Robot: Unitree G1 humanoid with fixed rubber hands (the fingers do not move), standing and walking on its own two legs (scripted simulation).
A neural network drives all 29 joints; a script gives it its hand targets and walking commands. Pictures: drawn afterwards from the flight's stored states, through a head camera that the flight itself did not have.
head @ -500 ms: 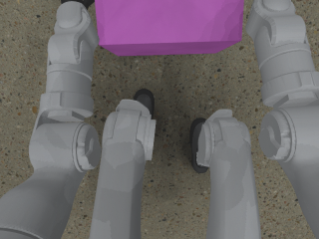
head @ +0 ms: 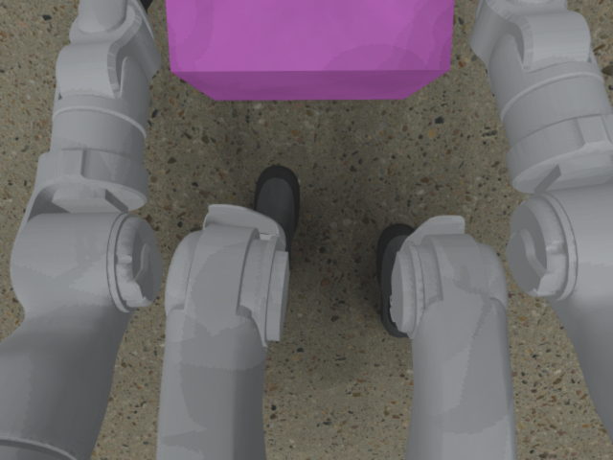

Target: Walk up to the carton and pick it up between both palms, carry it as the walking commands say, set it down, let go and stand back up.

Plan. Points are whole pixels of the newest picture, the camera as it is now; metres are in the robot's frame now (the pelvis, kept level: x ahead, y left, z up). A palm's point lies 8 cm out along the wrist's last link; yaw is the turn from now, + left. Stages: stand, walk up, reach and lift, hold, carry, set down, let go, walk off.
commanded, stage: set down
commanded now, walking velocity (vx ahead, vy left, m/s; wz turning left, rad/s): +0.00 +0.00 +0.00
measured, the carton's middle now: out of the picture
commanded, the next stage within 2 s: none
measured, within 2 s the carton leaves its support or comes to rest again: rests again in 1.16 s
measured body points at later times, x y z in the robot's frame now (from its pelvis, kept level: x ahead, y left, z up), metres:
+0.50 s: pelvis +0.01 -0.01 -0.02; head +0.39 +0.02 +0.20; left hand +0.52 +0.26 -0.22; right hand +0.57 -0.09 -0.23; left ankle +0.18 +0.11 -0.37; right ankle +0.11 -0.12 -0.37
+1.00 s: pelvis +0.01 -0.01 -0.02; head +0.39 +0.01 +0.20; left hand +0.52 +0.26 -0.23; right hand +0.57 -0.09 -0.24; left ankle +0.18 +0.11 -0.37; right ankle +0.11 -0.11 -0.37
